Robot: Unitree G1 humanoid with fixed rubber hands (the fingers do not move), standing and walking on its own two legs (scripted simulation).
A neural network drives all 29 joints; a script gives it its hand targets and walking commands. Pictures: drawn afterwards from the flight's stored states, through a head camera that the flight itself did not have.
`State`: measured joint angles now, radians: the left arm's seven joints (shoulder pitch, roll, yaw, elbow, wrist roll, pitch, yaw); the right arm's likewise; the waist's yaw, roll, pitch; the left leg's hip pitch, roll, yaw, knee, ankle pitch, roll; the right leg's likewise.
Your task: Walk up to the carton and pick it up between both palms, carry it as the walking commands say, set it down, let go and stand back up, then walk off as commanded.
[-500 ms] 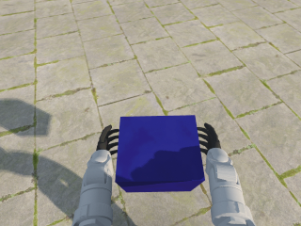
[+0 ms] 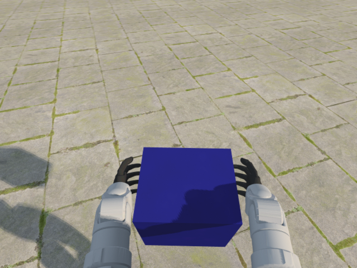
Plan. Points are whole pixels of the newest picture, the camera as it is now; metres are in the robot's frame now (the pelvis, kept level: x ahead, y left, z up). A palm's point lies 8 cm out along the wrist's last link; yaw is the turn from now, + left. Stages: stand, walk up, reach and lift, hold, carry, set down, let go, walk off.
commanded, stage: reach and lift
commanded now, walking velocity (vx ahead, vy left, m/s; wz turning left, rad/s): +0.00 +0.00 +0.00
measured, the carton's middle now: (186, 199) +0.32 +0.02 -0.04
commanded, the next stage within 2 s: hold in 1.22 s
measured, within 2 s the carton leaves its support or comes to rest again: neither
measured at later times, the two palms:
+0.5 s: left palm (125, 184) +0.29 +0.16 +0.06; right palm (261, 189) +0.30 -0.15 +0.06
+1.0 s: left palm (127, 182) +0.30 +0.16 +0.05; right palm (263, 191) +0.30 -0.15 +0.05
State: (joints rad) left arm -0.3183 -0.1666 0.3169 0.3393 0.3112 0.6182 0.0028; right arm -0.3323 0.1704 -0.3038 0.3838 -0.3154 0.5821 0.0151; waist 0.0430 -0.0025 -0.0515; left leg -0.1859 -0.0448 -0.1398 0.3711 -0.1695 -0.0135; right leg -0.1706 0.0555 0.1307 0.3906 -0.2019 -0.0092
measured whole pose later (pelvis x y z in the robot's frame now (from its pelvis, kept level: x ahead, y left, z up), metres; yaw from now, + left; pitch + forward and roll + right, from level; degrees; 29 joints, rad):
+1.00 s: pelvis +0.01 +0.00 +0.00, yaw +0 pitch -6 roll +0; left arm -0.28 -0.16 0.24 0.26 0.30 0.76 0.00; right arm -0.28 0.16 -0.25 0.26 -0.31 0.74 0.02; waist 0.00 0.00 -0.02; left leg -0.03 -0.04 -0.12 0.32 -0.17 0.00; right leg -0.01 0.05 0.13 0.33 -0.20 -0.01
